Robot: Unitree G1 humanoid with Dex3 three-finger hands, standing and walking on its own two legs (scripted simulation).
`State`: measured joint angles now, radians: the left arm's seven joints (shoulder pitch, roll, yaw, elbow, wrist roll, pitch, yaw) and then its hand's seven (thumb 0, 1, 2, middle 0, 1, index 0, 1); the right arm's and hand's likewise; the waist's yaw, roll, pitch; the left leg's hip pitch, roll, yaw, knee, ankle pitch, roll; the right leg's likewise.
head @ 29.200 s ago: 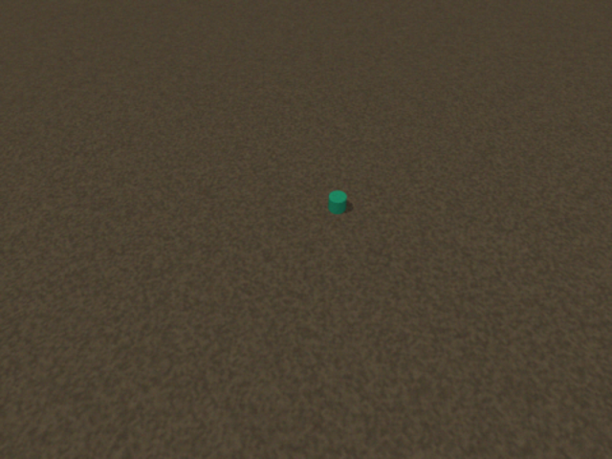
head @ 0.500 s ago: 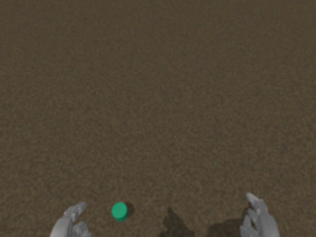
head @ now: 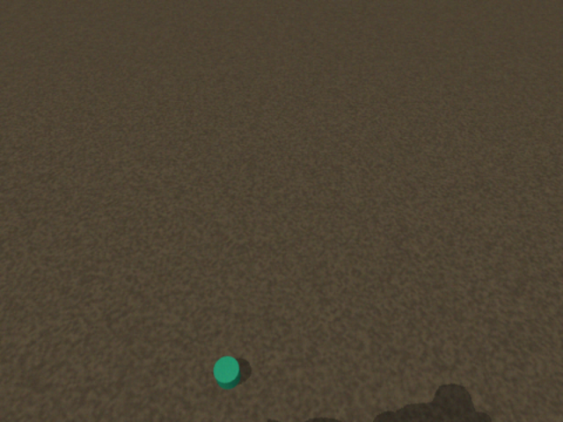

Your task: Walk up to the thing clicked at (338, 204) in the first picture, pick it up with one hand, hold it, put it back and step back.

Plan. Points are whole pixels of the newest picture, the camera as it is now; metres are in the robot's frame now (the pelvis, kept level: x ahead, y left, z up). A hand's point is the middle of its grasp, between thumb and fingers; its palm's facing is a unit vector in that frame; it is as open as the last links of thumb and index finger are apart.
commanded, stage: stand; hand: left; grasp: from above
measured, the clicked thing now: (227, 372) +0.40 +0.19 -0.73
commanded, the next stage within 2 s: none
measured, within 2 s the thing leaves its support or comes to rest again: neither
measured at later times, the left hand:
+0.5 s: hand out of the picture +0.01 +0.23 -0.15, palm faces +0.03 -0.94 -0.34, open 7.3 cm
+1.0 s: hand out of the picture +0.05 +0.22 -0.14, palm faces +0.02 -0.94 -0.33, open 7.3 cm
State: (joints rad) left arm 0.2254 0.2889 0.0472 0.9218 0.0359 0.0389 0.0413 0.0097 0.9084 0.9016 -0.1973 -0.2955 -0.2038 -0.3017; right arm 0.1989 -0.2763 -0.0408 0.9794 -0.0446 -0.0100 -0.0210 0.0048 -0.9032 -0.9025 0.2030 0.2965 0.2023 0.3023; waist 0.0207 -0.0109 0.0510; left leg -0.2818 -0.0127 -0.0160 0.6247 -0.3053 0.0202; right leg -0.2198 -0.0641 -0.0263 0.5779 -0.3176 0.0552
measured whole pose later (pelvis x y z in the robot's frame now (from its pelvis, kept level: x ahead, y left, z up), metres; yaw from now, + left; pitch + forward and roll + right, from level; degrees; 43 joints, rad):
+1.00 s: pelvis +0.00 -0.02 +0.02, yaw +1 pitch -4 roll +0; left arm 0.14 0.30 0.03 1.14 0.02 0.00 0.02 0.01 0.91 0.90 -0.20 -0.30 -0.21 -0.30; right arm 0.14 -0.31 -0.01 1.13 -0.02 0.00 -0.01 0.00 -0.90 -0.90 0.20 0.30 0.20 0.30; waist 0.00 0.02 0.07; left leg -0.14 0.01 -0.04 0.36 -0.16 -0.01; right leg -0.08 -0.04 -0.05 0.34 -0.19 0.03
